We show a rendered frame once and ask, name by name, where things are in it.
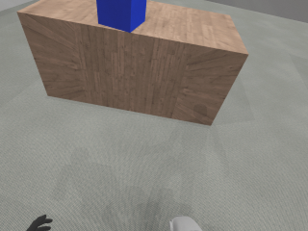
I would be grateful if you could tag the carton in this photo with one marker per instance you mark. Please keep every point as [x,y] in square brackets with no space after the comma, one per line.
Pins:
[124,15]

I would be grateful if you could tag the left robot hand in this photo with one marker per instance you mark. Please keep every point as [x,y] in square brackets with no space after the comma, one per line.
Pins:
[38,222]

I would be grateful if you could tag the right robot thigh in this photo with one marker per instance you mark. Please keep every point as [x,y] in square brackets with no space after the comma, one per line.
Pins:
[183,223]

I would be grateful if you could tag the pedestal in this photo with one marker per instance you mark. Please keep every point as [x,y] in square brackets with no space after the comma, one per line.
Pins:
[180,63]

